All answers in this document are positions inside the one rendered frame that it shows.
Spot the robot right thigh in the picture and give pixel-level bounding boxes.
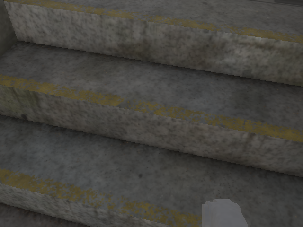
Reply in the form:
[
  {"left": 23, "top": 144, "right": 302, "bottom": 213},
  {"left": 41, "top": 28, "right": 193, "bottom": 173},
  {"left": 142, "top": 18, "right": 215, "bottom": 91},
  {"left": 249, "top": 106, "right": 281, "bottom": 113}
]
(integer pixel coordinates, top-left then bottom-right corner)
[{"left": 202, "top": 199, "right": 248, "bottom": 227}]

